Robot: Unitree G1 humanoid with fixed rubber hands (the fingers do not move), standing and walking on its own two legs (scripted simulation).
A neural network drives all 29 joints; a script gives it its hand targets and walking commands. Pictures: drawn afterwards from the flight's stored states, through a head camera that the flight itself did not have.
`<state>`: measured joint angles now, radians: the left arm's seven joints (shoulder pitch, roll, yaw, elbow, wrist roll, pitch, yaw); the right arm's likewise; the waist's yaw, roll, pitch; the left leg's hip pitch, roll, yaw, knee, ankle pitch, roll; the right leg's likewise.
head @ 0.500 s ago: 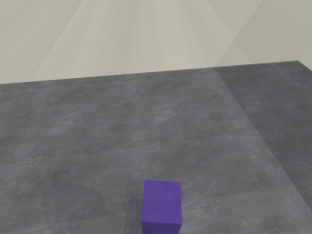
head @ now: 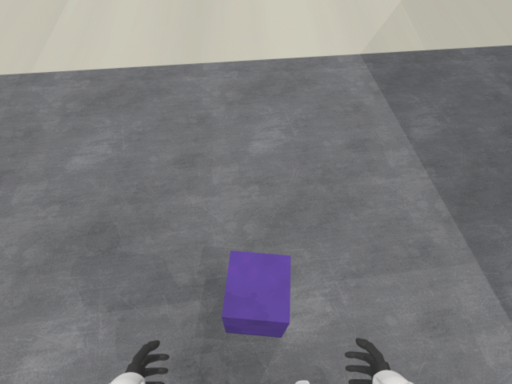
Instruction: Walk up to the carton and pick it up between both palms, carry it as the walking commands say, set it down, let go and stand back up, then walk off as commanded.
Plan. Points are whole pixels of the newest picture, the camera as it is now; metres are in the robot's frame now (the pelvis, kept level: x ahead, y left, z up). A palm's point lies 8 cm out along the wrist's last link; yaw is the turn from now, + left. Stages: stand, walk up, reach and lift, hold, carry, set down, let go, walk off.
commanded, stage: reach and lift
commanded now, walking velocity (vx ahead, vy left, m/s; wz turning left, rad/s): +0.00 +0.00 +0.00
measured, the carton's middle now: (257, 295) +0.44 -0.03 -0.62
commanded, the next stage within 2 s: none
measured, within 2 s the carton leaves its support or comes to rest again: neither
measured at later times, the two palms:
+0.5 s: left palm (151, 337) +0.25 +0.19 -0.16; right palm (366, 346) +0.21 -0.20 -0.16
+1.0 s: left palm (175, 261) +0.41 +0.16 -0.20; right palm (352, 278) +0.35 -0.22 -0.19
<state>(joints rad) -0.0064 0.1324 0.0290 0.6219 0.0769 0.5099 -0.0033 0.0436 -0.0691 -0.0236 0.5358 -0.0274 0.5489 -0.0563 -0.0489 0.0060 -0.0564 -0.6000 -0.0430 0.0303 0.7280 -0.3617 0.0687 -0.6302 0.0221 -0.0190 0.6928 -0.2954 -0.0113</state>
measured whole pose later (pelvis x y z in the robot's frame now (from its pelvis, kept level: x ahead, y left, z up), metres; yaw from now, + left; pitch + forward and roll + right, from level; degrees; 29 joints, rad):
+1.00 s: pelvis -0.07 -0.01 -0.09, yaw +1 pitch +31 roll -1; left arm -0.98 0.31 0.14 0.88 -0.02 0.26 -0.01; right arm -0.79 -0.09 -0.29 0.61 0.06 0.28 -0.18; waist -0.08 0.00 0.13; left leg -1.30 -0.04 0.02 1.18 -0.42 0.06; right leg -1.32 0.04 -0.01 1.12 -0.35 -0.01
